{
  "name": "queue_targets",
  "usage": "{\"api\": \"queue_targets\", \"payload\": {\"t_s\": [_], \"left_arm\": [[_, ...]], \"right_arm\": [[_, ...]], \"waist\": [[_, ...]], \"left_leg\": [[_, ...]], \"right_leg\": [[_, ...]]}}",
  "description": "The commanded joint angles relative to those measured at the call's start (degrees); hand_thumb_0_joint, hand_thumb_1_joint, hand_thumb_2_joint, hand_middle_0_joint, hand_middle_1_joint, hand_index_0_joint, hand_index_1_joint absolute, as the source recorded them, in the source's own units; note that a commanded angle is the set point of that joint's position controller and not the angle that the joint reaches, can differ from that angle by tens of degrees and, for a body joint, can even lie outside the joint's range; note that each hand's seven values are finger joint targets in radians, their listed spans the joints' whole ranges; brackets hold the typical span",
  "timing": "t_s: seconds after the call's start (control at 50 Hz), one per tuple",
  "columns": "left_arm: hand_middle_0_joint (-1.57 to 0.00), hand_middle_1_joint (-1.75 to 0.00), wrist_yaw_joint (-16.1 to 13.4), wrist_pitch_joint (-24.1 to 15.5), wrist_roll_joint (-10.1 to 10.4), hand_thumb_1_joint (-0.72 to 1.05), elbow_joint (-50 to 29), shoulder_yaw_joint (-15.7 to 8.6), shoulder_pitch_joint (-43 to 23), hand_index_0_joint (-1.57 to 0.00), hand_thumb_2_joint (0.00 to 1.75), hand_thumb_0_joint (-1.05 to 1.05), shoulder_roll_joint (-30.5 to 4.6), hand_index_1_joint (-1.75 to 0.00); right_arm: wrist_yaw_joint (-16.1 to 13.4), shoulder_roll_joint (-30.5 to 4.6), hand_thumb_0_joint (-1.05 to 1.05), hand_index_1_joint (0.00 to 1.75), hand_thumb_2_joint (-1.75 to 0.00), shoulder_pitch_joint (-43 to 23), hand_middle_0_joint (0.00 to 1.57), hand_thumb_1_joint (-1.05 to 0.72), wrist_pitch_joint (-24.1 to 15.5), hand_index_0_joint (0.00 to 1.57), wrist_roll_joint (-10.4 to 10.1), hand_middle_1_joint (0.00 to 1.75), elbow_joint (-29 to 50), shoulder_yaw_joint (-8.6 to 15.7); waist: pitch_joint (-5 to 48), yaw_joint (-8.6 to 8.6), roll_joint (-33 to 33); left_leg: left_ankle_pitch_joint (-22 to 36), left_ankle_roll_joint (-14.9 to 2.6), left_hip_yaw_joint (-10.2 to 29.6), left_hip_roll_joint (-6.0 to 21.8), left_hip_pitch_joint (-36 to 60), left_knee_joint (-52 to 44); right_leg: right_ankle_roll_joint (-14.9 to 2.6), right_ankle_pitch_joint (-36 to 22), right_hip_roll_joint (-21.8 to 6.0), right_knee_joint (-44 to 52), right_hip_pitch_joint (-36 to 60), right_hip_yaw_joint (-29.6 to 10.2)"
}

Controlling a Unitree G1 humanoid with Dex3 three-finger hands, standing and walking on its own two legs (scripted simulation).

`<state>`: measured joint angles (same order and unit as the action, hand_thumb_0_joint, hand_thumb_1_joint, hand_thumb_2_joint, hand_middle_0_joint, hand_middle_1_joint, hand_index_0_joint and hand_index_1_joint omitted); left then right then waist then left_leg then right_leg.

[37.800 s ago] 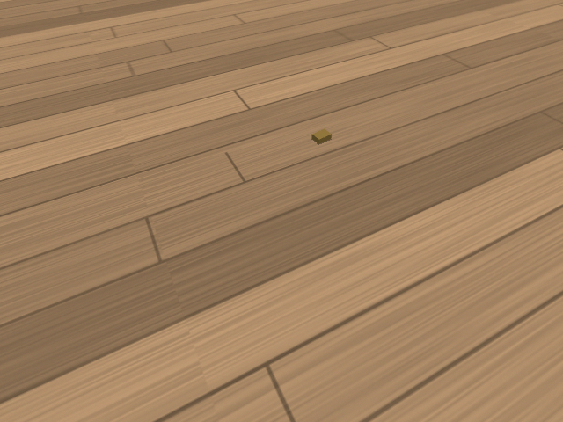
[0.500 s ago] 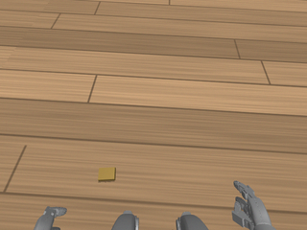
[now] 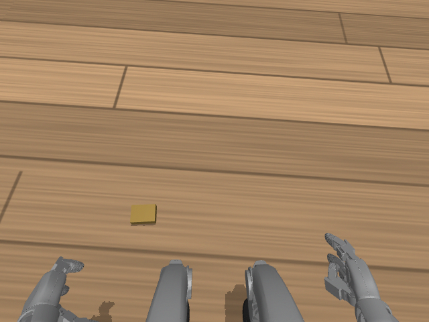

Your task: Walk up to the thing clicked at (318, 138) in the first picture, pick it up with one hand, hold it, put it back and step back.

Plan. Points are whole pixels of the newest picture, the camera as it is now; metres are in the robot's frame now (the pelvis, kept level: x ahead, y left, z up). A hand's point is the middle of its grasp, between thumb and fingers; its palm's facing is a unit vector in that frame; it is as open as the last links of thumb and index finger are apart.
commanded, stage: rise first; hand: left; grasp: from above
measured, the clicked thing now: (143, 214) +0.47 +0.28 -0.60
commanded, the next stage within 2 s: none
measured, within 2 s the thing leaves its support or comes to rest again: neither
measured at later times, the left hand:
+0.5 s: hand (104, 242) +0.32 +0.32 -0.33, palm faces -0.48 -0.26 -0.84, open 13.3 cm
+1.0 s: hand (115, 225) +0.39 +0.33 -0.42, palm faces -0.45 -0.01 -0.89, open 12.7 cm
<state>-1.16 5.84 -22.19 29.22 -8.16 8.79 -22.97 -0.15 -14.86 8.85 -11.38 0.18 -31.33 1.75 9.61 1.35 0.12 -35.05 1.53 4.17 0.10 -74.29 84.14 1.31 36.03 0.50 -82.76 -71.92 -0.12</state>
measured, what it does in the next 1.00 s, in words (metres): lowers itself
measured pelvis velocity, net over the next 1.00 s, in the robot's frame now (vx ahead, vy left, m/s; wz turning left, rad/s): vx -0.06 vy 0.02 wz -0.12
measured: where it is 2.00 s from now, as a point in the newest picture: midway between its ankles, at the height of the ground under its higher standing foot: outside the picture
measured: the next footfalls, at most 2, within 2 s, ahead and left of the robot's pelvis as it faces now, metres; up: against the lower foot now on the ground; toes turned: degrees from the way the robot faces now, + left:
none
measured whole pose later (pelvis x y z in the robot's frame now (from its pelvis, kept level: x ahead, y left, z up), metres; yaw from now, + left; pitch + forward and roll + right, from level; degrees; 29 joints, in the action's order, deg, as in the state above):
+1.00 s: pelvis -0.06 +0.02 -0.27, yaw -7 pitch +32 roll -9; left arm -19.7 -21.9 -75.3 77.0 -8.9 -47.9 -48.1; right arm 6.7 -15.2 6.4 -0.3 7.3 -44.1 -1.7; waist 4.0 9.2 -1.8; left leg -38.0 0.9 8.9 -1.9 -130.6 135.7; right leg 2.8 39.3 2.8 -130.6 -124.8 2.4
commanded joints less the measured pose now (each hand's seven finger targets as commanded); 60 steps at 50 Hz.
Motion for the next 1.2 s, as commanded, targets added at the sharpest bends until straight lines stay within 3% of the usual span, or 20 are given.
{"api": "queue_targets", "payload": {"t_s": [0.0, 0.08, 0.12, 0.16, 0.24, 0.32, 0.36, 0.38, 0.44, 0.56, 0.58, 0.66, 0.7, 0.78, 0.92, 0.96, 1.0, 1.1, 1.18], "left_arm": [[-0.19, -0.94, -1.3, -8.6, -6.0, -0.48, -4.3, -3.3, -10.5, -0.18, 0.90, 0.00, -12.5, -0.95], [-0.26, -0.90, -2.7, -13.5, -11.1, -0.49, 0.8, -6.8, -16.8, -0.25, 0.89, 0.00, -19.3, -0.92], [-0.24, -0.91, -3.7, -14.7, -14.1, -0.47, 3.8, -6.6, -19.8, -0.22, 0.91, 0.00, -20.1, -0.92], [-0.24, -0.92, -4.8, -15.3, -16.4, -0.45, 5.1, -8.5, -22.3, -0.23, 0.89, 0.00, -23.3, -0.92], [-0.24, -0.92, -5.6, -16.9, -20.8, -0.42, 9.8, -7.1, -32.6, -0.24, 0.88, 0.00, -25.0, -0.92], [-0.27, -0.87, -6.0, -19.9, -25.7, -0.43, 15.1, -8.9, -42.4, -0.26, 0.89, 0.00, -32.3, -0.89], [-0.25, -0.88, -6.1, -21.7, -28.0, -0.44, 17.2, -7.4, -46.7, -0.24, 0.91, 0.00, -32.1, -0.90], [-0.27, -0.87, -6.3, -22.3, -28.7, -0.46, 18.6, -8.0, -47.5, -0.25, 0.90, 0.00, -32.7, -0.88], [-0.23, -0.87, -6.9, -24.4, -31.5, -0.40, 20.2, -6.7, -53.1, -0.22, 0.91, 0.00, -34.2, -0.88], [-0.24, -0.78, -10.6, -27.1, -37.7, -0.36, 27.2, -8.2, -57.9, -0.22, 0.90, 0.00, -39.0, -0.80], [-0.23, -0.78, -11.4, -27.4, -39.2, -0.36, 28.4, -7.3, -59.1, -0.21, 0.91, 0.00, -38.4, -0.80], [-0.27, -0.73, -14.8, -28.0, -43.1, -0.33, 32.2, -7.5, -62.9, -0.24, 0.88, 0.00, -40.8, -0.75], [-0.29, -0.71, -16.1, -27.9, -45.1, -0.30, 33.9, -5.8, -65.0, -0.27, 0.85, 0.00, -39.4, -0.73], [-0.31, -0.68, -18.3, -27.9, -48.4, -0.28, 36.2, -4.8, -69.6, -0.29, 0.83, 0.00, -41.1, -0.70], [-0.32, -0.67, -21.0, -27.7, -52.3, -0.27, 39.6, -3.4, -73.7, -0.30, 0.81, 0.00, -41.6, -0.69], [-0.33, -0.69, -21.5, -27.6, -52.8, -0.25, 41.3, -3.1, -73.5, -0.32, 0.79, 0.00, -42.1, -0.70], [-0.32, -0.69, -22.1, -27.5, -53.4, -0.25, 40.9, -4.3, -74.3, -0.31, 0.78, 0.00, -43.4, -0.70], [-0.31, -0.72, -23.1, -26.3, -53.0, -0.27, 43.0, -4.4, -75.4, -0.30, 0.79, 0.00, -43.2, -0.73], [-0.32, -0.71, -23.2, -25.5, -52.7, -0.27, 43.4, -5.3, -75.3, -0.32, 0.78, 0.00, -45.0, -0.72]], "right_arm": [[0.0, -9.5, 0.00, 0.30, -0.90, -0.4, 0.20, -0.92, -3.3, 0.20, 0.0, 0.30, 3.6, 4.4], [0.6, -10.8, 0.00, 0.30, -0.92, -0.5, 0.20, -0.97, -2.8, 0.20, -0.2, 0.30, 1.7, 4.6], [0.9, -10.9, 0.00, 0.30, -0.91, -0.5, 0.20, -0.95, -2.1, 0.20, -0.2, 0.30, 1.0, 4.7], [1.2, -11.7, 0.00, 0.30, -0.91, 0.2, 0.20, -0.94, -1.3, 0.20, -0.3, 0.30, 0.1, 5.2], [1.8, -11.9, 0.00, 0.30, -0.91, 1.7, 0.20, -0.93, 0.1, 0.20, 0.1, 0.30, -2.5, 5.4], [2.4, -12.4, 0.00, 0.30, -0.91, 3.1, 0.20, -0.95, 1.4, 0.20, 1.0, 0.30, -4.7, 5.1], [2.7, -12.3, 0.00, 0.30, -0.91, 4.1, 0.20, -0.93, 2.0, 0.20, 1.4, 0.30, -5.6, 5.0], [2.8, -12.4, 0.00, 0.30, -0.92, 4.5, 0.20, -0.96, 2.4, 0.20, 1.5, 0.30, -6.2, 4.9], [3.3, -13.0, 0.00, 0.30, -0.90, 5.5, 0.20, -0.89, 3.4, 0.20, 2.1, 0.30, -6.8, 4.7], [4.3, -13.4, 0.00, 0.30, -0.89, 6.2, 0.20, -0.87, 6.3, 0.20, 3.3, 0.30, -8.1, 3.6], [4.5, -13.3, 0.00, 0.30, -0.89, 6.2, 0.20, -0.87, 6.8, 0.20, 3.4, 0.30, -8.2, 3.4], [5.1, -14.0, 0.00, 0.30, -0.89, 5.5, 0.20, -0.87, 8.4, 0.20, 4.2, 0.30, -8.8, 2.4], [5.3, -14.0, 0.00, 0.30, -0.89, 5.9, 0.20, -0.88, 9.2, 0.20, 4.8, 0.30, -9.4, 2.3], [5.5, -14.5, 0.00, 0.30, -0.90, 6.5, 0.20, -0.88, 9.9, 0.20, 5.7, 0.30, -10.3, 1.7], [6.1, -15.2, 0.00, 0.30, -0.90, 6.7, 0.20, -0.89, 10.6, 0.20, 7.3, 0.30, -11.4, 1.1], [6.1, -15.1, 0.00, 0.30, -0.90, 6.3, 0.20, -0.90, 10.6, 0.20, 7.5, 0.30, -11.4, 0.8], [6.2, -15.4, 0.00, 0.30, -0.90, 6.8, 0.20, -0.90, 10.8, 0.20, 7.9, 0.30, -11.6, 0.7], [6.7, -15.3, 0.00, 0.30, -0.90, 7.2, 0.20, -0.90, 10.8, 0.20, 8.8, 0.30, -11.5, -0.1], [6.9, -15.4, 0.00, 0.30, -0.90, 7.5, 0.20, -0.91, 10.9, 0.20, 9.1, 0.30, -11.4, -0.5]], "waist": [[19.9, 1.38, 5.6], [24.4, -0.26, 6.1], [25.8, -0.28, 5.6], [29.3, -1.56, 5.5], [33.5, -0.29, 3.8], [35.7, -0.34, 3.1], [35.2, 0.71, 3.4], [35.2, 0.35, 3.4], [35.4, 1.47, 5.7], [33.0, 1.74, 7.6], [31.7, 2.36, 8.2], [29.3, 3.20, 10.9], [29.6, 4.22, 11.4], [29.7, 5.57, 13.6], [30.0, 7.73, 16.2], [29.3, 7.54, 16.7], [31.2, 7.70, 17.5], [31.0, 8.95, 18.3], [31.0, 8.65, 18.1]], "left_leg": [[10.3, -2.15, -2.6, -0.4, 6.3, -2.0], [10.5, -2.01, -2.4, -0.4, 0.2, 4.2], [9.7, -2.09, -2.8, -0.6, -3.3, 7.2], [11.0, -2.11, -3.1, -0.7, -4.2, 9.8], [11.4, -2.74, -3.3, -0.6, -8.8, 16.2], [9.1, -3.10, -3.5, -0.7, -14.9, 21.7], [6.8, -3.12, -3.5, -0.6, -16.9, 23.2], [6.1, -3.15, -3.5, -0.7, -17.2, 23.8], [4.0, -3.03, -2.9, -0.5, -17.6, 25.3], [1.0, -3.00, -2.1, -0.8, -21.3, 28.2], [-0.3, -3.11, -2.3, -1.0, -22.9, 28.7], [-2.1, -2.88, -1.1, -1.1, -23.3, 29.3], [-1.2, -2.82, -1.1, -1.2, -23.2, 30.4], [-0.2, -2.78, -1.0, -1.3, -23.0, 32.5], [2.5, -2.39, 0.2, -1.0, -21.8, 34.6], [1.7, -2.48, 0.0, -1.2, -23.0, 35.1], [3.9, -2.41, 0.3, -1.0, -21.5, 35.6], [7.3, -2.41, 0.6, -0.6, -21.0, 37.2], [7.8, -2.72, -0.1, -0.8, -22.9, 38.2]], "right_leg": [[-2.63, -11.2, 0.9, 0.8, -1.2, 1.0], [-2.70, -11.0, 1.0, -5.7, -7.6, 1.2], [-2.70, -10.4, 1.2, -7.9, -9.9, 1.4], [-2.74, -10.9, 1.2, -10.0, -11.0, 1.7], [-2.40, -11.7, 1.4, -13.9, -14.1, 2.4], [-2.23, -9.6, 1.5, -17.9, -16.5, 2.6], [-2.21, -7.5, 1.6, -19.1, -18.6, 3.2], [-2.28, -6.6, 1.7, -19.7, -19.7, 3.5], [-2.52, -4.4, 2.0, -21.8, -23.3, 4.6], [-2.96, -1.0, 2.4, -26.4, -29.5, 6.4], [-3.03, 0.0, 2.6, -26.8, -31.0, 6.6], [-3.31, 1.0, 2.4, -29.9, -36.0, 7.7], [-3.40, 0.0, 2.4, -30.8, -37.7, 8.0], [-3.39, -1.2, 2.3, -32.5, -39.7, 8.3], [-2.95, -3.8, 2.2, -35.9, -42.8, 9.3], [-3.11, -3.4, 2.4, -36.2, -43.3, 9.3], [-2.88, -4.9, 2.4, -37.1, -43.1, 9.5], [-2.74, -7.7, 2.5, -38.5, -43.2, 10.0], [-2.79, -8.4, 2.8, -38.6, -42.0, 9.7]]}}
